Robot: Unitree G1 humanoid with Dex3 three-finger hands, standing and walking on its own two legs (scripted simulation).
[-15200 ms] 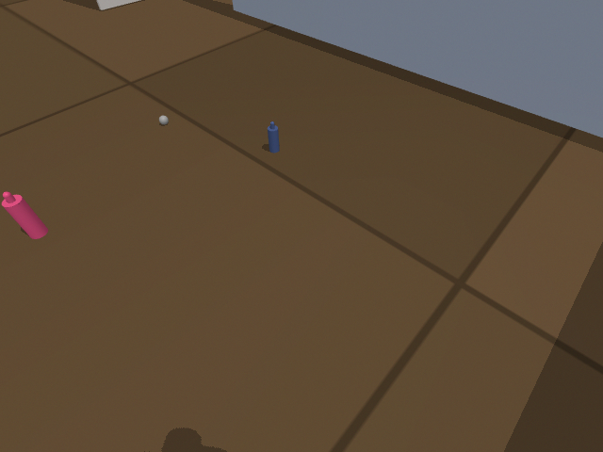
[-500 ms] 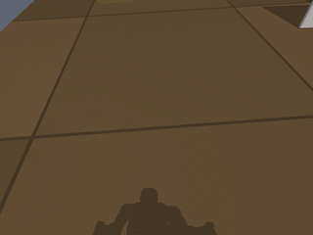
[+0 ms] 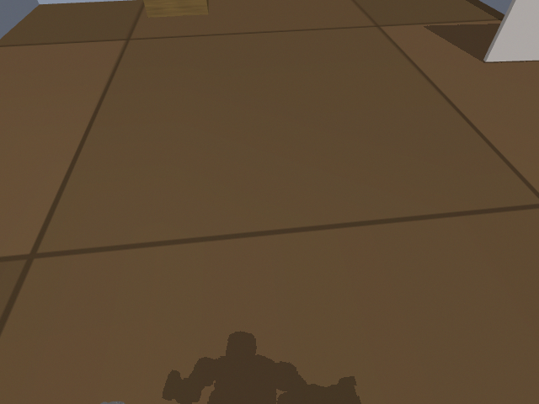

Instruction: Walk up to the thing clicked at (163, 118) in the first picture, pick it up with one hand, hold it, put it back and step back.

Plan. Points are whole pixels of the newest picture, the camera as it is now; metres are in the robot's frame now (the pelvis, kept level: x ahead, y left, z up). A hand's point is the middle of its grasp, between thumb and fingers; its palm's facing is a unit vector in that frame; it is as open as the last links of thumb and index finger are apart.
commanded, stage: walk up
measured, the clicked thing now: out of the picture +0.57 -1.35 -0.75
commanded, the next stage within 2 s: stand in 0.30 s
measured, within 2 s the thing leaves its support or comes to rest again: neither
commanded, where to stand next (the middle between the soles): +0.05 +0.01 m, yaw +4 degrees
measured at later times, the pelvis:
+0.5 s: pelvis +0.01 +0.00 +0.01, yaw +1 degrees
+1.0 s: pelvis +0.00 +0.01 +0.01, yaw +2 degrees
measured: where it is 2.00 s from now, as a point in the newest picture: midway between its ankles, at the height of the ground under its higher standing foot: outside the picture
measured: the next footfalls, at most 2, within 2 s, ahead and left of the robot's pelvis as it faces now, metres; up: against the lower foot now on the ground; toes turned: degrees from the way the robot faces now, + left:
none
